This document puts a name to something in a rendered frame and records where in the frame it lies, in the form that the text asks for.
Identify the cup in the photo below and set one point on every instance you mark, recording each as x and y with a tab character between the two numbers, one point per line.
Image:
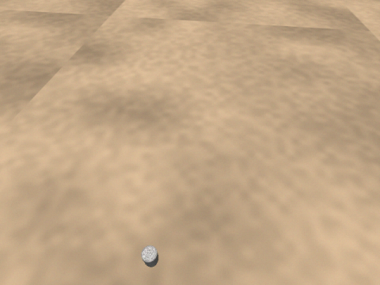
149	255

